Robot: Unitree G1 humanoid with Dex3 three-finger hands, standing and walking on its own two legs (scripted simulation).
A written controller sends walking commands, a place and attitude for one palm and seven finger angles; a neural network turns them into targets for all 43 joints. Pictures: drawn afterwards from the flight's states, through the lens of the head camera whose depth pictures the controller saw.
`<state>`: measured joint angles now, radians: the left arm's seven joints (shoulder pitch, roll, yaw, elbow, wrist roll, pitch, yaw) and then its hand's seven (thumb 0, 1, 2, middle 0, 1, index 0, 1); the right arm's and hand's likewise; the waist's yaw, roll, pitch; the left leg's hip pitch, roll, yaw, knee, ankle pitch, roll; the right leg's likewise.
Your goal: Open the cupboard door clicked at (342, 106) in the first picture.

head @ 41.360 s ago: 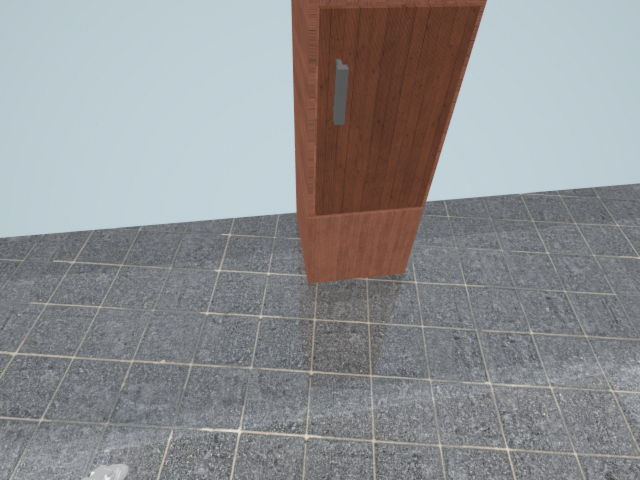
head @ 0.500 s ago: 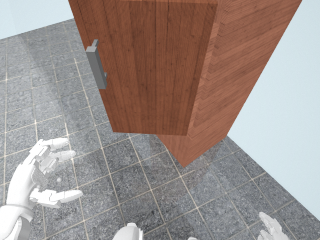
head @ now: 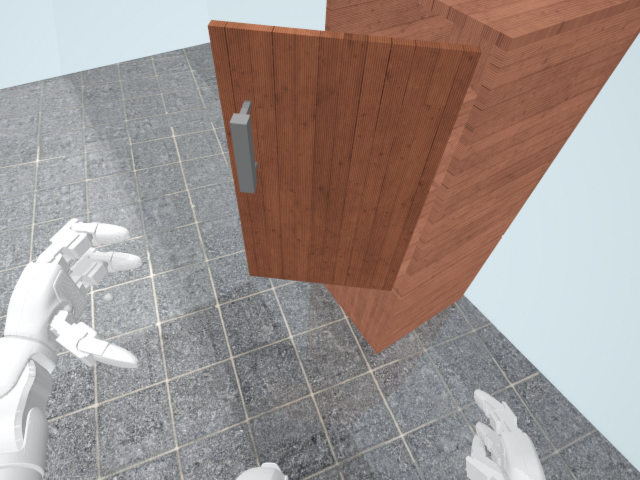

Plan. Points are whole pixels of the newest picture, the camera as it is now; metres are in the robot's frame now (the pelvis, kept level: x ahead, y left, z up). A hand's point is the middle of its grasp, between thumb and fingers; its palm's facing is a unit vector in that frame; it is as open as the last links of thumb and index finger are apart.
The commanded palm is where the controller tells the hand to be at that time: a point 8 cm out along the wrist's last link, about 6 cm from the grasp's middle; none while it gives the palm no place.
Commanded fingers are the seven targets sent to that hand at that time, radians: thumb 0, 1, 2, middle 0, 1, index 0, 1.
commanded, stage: raise the hand with hooked fingers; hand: left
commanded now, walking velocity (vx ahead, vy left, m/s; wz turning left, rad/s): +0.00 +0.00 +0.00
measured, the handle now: (247, 147) +0.57 +0.17 +0.08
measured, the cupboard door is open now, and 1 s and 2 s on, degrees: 51 51 51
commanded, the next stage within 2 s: move the hooked fingers beside the handle in 0.58 s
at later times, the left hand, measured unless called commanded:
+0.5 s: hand (128, 288) +0.29 +0.25 +0.09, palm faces +0.03 -1.00 -0.05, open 14.0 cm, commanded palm +0.26 +0.29 +0.10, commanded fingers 0.00 -0.50 0.30 -0.30 -1.20 -0.30 -1.20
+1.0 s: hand (157, 249) +0.34 +0.23 +0.10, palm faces +0.00 -1.00 -0.03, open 14.0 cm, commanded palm +0.32 +0.28 +0.09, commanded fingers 0.00 -0.50 0.30 -0.30 -1.20 -0.30 -1.20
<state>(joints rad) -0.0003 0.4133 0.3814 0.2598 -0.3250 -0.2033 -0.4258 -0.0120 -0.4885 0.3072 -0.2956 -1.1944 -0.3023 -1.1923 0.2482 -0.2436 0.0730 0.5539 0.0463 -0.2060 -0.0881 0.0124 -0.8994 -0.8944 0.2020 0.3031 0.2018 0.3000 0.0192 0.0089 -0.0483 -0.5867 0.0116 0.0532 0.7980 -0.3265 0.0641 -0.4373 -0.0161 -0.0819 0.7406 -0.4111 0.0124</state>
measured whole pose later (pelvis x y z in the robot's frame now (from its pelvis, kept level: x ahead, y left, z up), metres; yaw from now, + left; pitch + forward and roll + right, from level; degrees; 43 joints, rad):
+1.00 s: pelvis +0.00 -0.05 +0.00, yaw +0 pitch +7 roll -1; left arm -0.30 0.49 0.44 0.65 -0.33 -0.24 -0.52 -0.01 -0.50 0.30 -0.30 -1.20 -0.30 -1.20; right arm 0.28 -0.29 0.04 0.62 0.07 -0.16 -0.10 0.01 -0.90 -0.89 0.20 0.30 0.20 0.30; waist -0.02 0.02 -0.04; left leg -0.60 0.05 0.03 0.77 -0.31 0.01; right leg -0.47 0.03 -0.09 0.75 -0.42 -0.04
